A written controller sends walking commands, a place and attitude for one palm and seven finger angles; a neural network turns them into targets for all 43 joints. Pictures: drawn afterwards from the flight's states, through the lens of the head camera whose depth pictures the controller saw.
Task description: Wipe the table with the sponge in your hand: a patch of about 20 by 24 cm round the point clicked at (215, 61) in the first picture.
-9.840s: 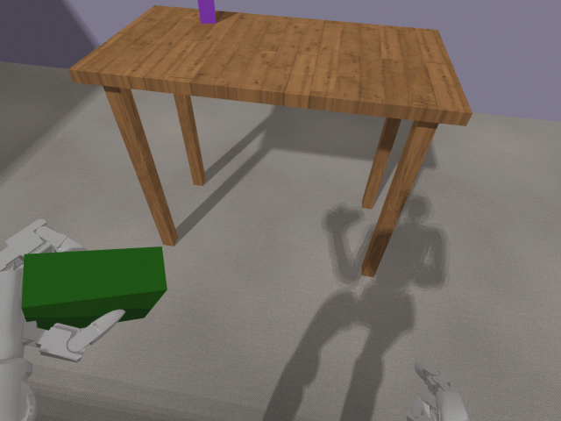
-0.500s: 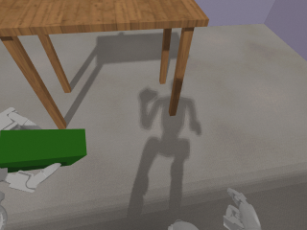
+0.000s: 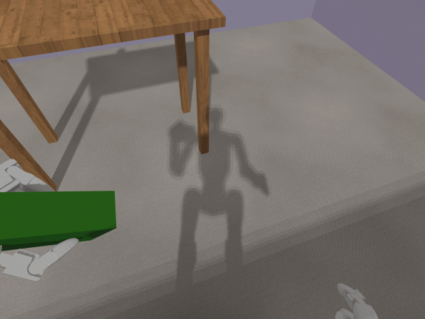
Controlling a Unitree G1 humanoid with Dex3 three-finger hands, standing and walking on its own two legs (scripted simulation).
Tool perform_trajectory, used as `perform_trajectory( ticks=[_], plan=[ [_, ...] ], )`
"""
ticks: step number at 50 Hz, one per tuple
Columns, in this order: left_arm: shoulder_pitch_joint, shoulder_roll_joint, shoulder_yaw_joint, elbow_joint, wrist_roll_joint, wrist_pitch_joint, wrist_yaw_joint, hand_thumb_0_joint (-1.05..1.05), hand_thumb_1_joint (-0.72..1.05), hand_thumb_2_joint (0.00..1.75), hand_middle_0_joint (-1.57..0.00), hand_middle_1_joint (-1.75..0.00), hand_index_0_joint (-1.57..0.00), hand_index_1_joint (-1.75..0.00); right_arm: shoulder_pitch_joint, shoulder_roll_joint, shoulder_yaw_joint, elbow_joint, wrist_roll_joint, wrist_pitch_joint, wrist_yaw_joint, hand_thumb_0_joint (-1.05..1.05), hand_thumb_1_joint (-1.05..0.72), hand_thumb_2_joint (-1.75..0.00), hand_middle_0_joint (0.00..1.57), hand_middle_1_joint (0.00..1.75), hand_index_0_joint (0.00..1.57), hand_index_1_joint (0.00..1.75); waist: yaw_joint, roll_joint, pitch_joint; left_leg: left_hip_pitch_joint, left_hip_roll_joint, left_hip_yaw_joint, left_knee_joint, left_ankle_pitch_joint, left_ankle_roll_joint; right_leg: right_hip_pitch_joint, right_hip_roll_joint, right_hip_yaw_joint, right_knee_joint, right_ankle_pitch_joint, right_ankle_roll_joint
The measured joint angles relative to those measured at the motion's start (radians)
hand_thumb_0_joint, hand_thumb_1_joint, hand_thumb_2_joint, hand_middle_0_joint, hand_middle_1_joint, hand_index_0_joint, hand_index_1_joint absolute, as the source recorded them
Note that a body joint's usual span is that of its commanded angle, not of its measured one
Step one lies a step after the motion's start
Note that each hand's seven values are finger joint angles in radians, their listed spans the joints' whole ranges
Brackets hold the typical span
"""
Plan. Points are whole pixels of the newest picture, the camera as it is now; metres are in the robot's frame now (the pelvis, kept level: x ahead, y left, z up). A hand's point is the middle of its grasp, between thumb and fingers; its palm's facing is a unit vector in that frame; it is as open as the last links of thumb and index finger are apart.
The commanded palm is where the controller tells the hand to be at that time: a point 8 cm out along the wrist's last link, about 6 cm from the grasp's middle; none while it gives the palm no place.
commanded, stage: take the last steps up to it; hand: left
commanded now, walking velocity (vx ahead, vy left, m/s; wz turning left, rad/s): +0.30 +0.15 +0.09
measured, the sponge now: (70, 220) +0.23 +0.20 +0.15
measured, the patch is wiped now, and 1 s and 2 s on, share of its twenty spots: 0.00 0.00 0.00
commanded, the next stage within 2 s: none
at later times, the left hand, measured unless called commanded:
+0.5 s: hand (34, 210) +0.23 +0.25 +0.16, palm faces +0.39 -0.79 -0.48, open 9.3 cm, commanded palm +0.18 +0.29 +0.18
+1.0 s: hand (30, 140) +0.35 +0.30 +0.17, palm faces +0.39 -0.75 -0.53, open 9.3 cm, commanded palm +0.29 +0.34 +0.18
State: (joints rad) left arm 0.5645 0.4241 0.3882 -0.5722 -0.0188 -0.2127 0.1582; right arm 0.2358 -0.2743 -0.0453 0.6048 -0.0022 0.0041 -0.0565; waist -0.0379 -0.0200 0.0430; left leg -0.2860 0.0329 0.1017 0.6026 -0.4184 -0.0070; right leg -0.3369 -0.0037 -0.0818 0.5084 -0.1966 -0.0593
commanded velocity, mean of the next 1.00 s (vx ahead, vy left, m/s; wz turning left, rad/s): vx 0.30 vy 0.15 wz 0.03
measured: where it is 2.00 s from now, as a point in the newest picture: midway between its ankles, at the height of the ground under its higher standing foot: (170, 280)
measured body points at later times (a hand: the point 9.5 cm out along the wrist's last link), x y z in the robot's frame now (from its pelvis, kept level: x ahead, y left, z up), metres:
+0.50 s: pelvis +0.03 +0.00 +0.01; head +0.07 -0.01 +0.45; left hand +0.21 +0.29 +0.19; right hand +0.20 -0.22 -0.11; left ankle +0.06 +0.15 -0.68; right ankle +0.03 -0.11 -0.74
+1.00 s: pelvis +0.14 +0.06 -0.01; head +0.17 +0.03 +0.44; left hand +0.32 +0.34 +0.20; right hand +0.30 -0.14 -0.13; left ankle +0.10 +0.17 -0.72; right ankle +0.16 -0.03 -0.74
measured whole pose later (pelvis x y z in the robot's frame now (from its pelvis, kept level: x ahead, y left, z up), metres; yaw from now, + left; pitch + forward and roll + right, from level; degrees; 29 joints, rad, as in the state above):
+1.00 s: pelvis +0.14 +0.06 -0.01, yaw +2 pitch +1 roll +0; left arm 0.48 0.40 0.37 -0.51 -0.01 -0.23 0.14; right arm 0.21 -0.15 0.01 0.64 0.00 -0.07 -0.05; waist 0.01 0.06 0.06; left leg -0.33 0.07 0.12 0.80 -0.42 0.00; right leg -0.33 -0.06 -0.20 0.63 -0.29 -0.04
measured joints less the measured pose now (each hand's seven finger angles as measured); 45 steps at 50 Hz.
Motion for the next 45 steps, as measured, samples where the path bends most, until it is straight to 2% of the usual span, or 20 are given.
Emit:
perform_trajectory(
  ticks=[1, 3, 5, 8, 10, 13, 15, 17, 19, 21, 25, 30, 31, 32, 33, 35, 37, 38, 41, 45],
  plan=[
    [-0.007, -0.008, -0.003, 0.002, 0.002, -0.002, 0.002, -0.01, -0.43, 1.03, -0.83, -1.35, -0.82, -1.36, 0.012, -0.006, -0.005, -0.003, -0.001, -0.005, -0.004, 0.02, -0.91, -0.9, 0.2, 0.3, 0.19, 0.3, 0.002, 0.0, -0.009, 0.034, 0.001, 0.0, -0.068, 0.01, 0.012, -0.004, -0.001, -0.006, 0.017, -0.009, 0.004],
    [-0.03, -0.027, -0.01, 0.023, 0.006, -0.01, 0.005, -0.01, -0.43, 1.03, -0.83, -1.35, -0.82, -1.36, 0.023, -0.003, -0.012, -0.004, -0.002, -0.016, -0.013, 0.02, -0.91, -0.9, 0.2, 0.3, 0.19, 0.3, 0.014, -0.01, -0.011, 0.053, -0.005, 0.004, -0.095, 0.137, 0.022, -0.014, -0.009, 0.001, 0.088, -0.106, 0.022],
    [-0.051, -0.045, -0.019, 0.061, 0.02, -0.014, 0.004, -0.01, -0.43, 1.03, -0.83, -1.35, -0.82, -1.36, 0.033, 0.012, -0.012, 0.003, -0.002, -0.035, -0.019, 0.02, -0.91, -0.9, 0.2, 0.3, 0.19, 0.3, 0.021, -0.001, -0.027, 0.056, 0.0, 0.0, -0.074, 0.14, 0.027, -0.048, -0.009, 0.004, 0.244, -0.217, 0.046],
    [-0.077, -0.064, -0.032, 0.118, 0.03, -0.011, -0.001, -0.01, -0.43, 1.03, -0.83, -1.35, -0.82, -1.36, 0.042, 0.047, 0.002, 0.019, 0.001, -0.062, -0.014, 0.02, -0.91, -0.9, 0.2, 0.3, 0.19, 0.3, 0.023, 0.027, -0.051, 0.065, 0.011, -0.021, -0.075, 0.123, 0.027, -0.068, -0.022, -0.014, 0.376, -0.253, 0.07],
    [-0.082, -0.073, -0.039, 0.131, 0.029, -0.001, -0.001, -0.01, -0.43, 1.03, -0.83, -1.35, -0.82, -1.36, 0.041, 0.071, 0.02, 0.023, 0.002, -0.073, -0.01, 0.02, -0.91, -0.9, 0.2, 0.3, 0.19, 0.3, 0.032, 0.044, -0.058, 0.071, 0.021, -0.025, -0.076, 0.121, 0.016, -0.037, -0.033, -0.033, 0.325, -0.266, 0.081],
    [-0.094, -0.07, -0.047, 0.13, 0.028, 0.003, -0.002, -0.01, -0.43, 1.03, -0.83, -1.35, -0.82, -1.36, 0.031, 0.103, 0.048, 0.021, -0.003, -0.083, -0.005, 0.01, -0.9, -0.9, 0.2, 0.3, 0.2, 0.3, 0.045, 0.06, -0.054, 0.053, 0.029, -0.029, -0.022, 0.09, -0.002, 0.057, -0.045, -0.06, 0.118, -0.228, 0.082],
    [-0.123, -0.071, -0.057, 0.136, 0.031, -0.004, -0.006, -0.01, -0.43, 1.03, -0.83, -1.35, -0.82, -1.36, 0.008, 0.11, 0.057, 0.027, -0.003, -0.078, 0.001, 0.01, -0.9, -0.9, 0.2, 0.3, 0.2, 0.3, 0.048, 0.079, -0.037, -0.003, 0.036, -0.042, 0.108, 0.018, 0.007, 0.057, -0.043, -0.077, 0.095, -0.092, 0.049],
    [-0.154, -0.083, -0.075, 0.153, 0.024, -0.01, -0.018, -0.01, -0.43, 1.03, -0.83, -1.35, -0.83, -1.36, -0.019, 0.107, 0.058, 0.053, -0.002, -0.062, 0.01, 0.01, -0.9, -0.9, 0.2, 0.3, 0.2, 0.3, 0.049, 0.086, -0.017, -0.085, 0.021, -0.065, 0.312, -0.01, 0.0, 0.058, -0.05, -0.09, 0.12, -0.11, 0.031],
    [-0.148, -0.095, -0.078, 0.157, 0.014, -0.015, -0.028, -0.01, -0.43, 1.03, -0.83, -1.35, -0.83, -1.36, -0.04, 0.099, 0.057, 0.066, 0.0, -0.042, 0.016, 0.01, -0.9, -0.9, 0.2, 0.3, 0.2, 0.3, 0.05, 0.081, -0.004, -0.16, 0.017, -0.068, 0.462, 0.022, -0.012, 0.073, -0.057, -0.088, 0.094, -0.12, 0.031],
    [-0.118, -0.097, -0.072, 0.145, 0.011, -0.022, -0.032, -0.01, -0.43, 1.03, -0.83, -1.35, -0.83, -1.36, -0.051, 0.091, 0.053, 0.063, 0.0, -0.028, 0.019, 0.02, -0.9, -0.9, 0.21, 0.3, 0.2, 0.3, 0.044, 0.07, 0.007, -0.21, 0.027, -0.06, 0.501, 0.06, -0.02, 0.091, -0.066, -0.085, 0.046, -0.1, 0.041],
    [-0.059, -0.075, -0.051, 0.1, 0.014, -0.035, -0.026, -0.01, -0.43, 1.03, -0.83, -1.35, -0.83, -1.35, -0.048, 0.069, 0.037, 0.031, -0.004, -0.024, 0.017, 0.02, -0.9, -0.9, 0.2, 0.3, 0.2, 0.3, 0.041, 0.028, 0.034, -0.205, 0.054, -0.019, 0.286, 0.105, -0.016, 0.117, -0.099, -0.073, -0.021, -0.074, 0.058],
    [-0.042, -0.056, -0.033, 0.031, 0.016, -0.029, -0.003, -0.01, -0.43, 1.03, -0.83, -1.35, -0.83, -1.35, -0.028, 0.029, 0.006, -0.003, -0.006, -0.039, 0.004, 0.02, -0.9, -0.9, 0.2, 0.3, 0.2, 0.3, 0.059, -0.002, 0.054, -0.08, 0.043, 0.043, -0.024, 0.152, -0.002, 0.13, -0.137, -0.055, 0.008, -0.113, 0.102],
    [-0.045, -0.055, -0.029, 0.017, 0.015, -0.028, 0.001, -0.01, -0.43, 1.03, -0.83, -1.35, -0.83, -1.35, -0.022, 0.02, 0.0, -0.013, -0.004, -0.043, 0.0, 0.02, -0.9, -0.9, 0.2, 0.3, 0.2, 0.3, 0.061, 0.004, 0.051, -0.041, 0.042, 0.053, -0.081, 0.169, 0.004, 0.124, -0.138, -0.05, 0.042, -0.137, 0.112],
    [-0.058, -0.049, -0.022, 0.009, 0.014, -0.028, 0.004, -0.01, -0.43, 1.03, -0.83, -1.35, -0.83, -1.35, -0.025, 0.019, -0.008, -0.019, -0.002, -0.049, -0.005, 0.02, -0.9, -0.9, 0.2, 0.3, 0.2, 0.3, 0.061, 0.001, 0.054, -0.031, 0.039, 0.06, -0.095, 0.242, 0.011, 0.104, -0.146, -0.041, 0.103, -0.167, 0.109],
    [-0.085, -0.041, -0.014, 0.014, 0.014, -0.028, 0.008, -0.01, -0.43, 1.03, -0.83, -1.35, -0.83, -1.35, -0.038, 0.031, -0.017, -0.018, 0.002, -0.053, -0.008, 0.02, -0.9, -0.9, 0.2, 0.3, 0.2, 0.3, 0.061, -0.015, 0.066, -0.035, 0.03, 0.069, -0.058, 0.24, 0.017, 0.073, -0.152, -0.014, 0.204, -0.232, 0.103],
    [-0.131, -0.027, -0.006, 0.048, 0.016, -0.029, 0.008, -0.01, -0.43, 1.03, -0.83, -1.35, -0.83, -1.35, -0.059, 0.059, -0.017, -0.009, 0.004, -0.064, -0.009, 0.02, -0.9, -0.9, 0.2, 0.3, 0.2, 0.3, 0.055, -0.022, 0.071, -0.037, 0.03, 0.073, -0.01, 0.178, 0.027, -0.011, -0.125, 0.024, 0.444, -0.331, 0.091],
    [-0.146, -0.021, 0.0, 0.065, 0.013, -0.019, 0.005, -0.01, -0.43, 1.03, -0.83, -1.35, -0.83, -1.35, -0.071, 0.09, -0.002, -0.002, 0.011, -0.078, -0.001, 0.02, -0.91, -0.9, 0.2, 0.3, 0.19, 0.3, 0.041, -0.019, 0.057, -0.029, 0.033, 0.071, -0.017, 0.15, 0.033, -0.088, -0.102, 0.018, 0.597, -0.335, 0.091],
    [-0.142, -0.022, 0.002, 0.061, 0.011, -0.015, 0.004, -0.01, -0.43, 1.03, -0.83, -1.35, -0.83, -1.35, -0.073, 0.104, 0.007, -0.001, 0.013, -0.085, 0.004, 0.02, -0.91, -0.9, 0.2, 0.3, 0.19, 0.3, 0.036, -0.017, 0.05, -0.022, 0.035, 0.073, -0.031, 0.151, 0.033, -0.118, -0.098, 0.007, 0.624, -0.321, 0.093],
    [-0.104, -0.031, -0.002, 0.024, 0.005, -0.017, -0.003, -0.01, -0.43, 1.03, -0.83, -1.35, -0.83, -1.35, -0.064, 0.137, 0.035, -0.002, 0.012, -0.105, 0.015, 0.01, -0.9, -0.9, 0.2, 0.3, 0.2, 0.3, 0.03, -0.002, 0.033, 0.002, 0.04, 0.08, -0.074, 0.156, 0.029, -0.155, -0.095, -0.036, 0.543, -0.266, 0.097],
    [-0.054, -0.027, -0.015, -0.001, -0.001, -0.028, -0.011, -0.01, -0.43, 1.03, -0.83, -1.35, -0.83, -1.35, -0.036, 0.152, 0.06, 0.001, 0.006, -0.113, 0.014, 0.01, -0.9, -0.9, 0.2, 0.3, 0.2, 0.3, 0.036, 0.033, 0.02, 0.035, 0.043, 0.081, -0.089, 0.134, 0.019, -0.09, -0.077, -0.084, 0.274, -0.21, 0.099]
  ],
)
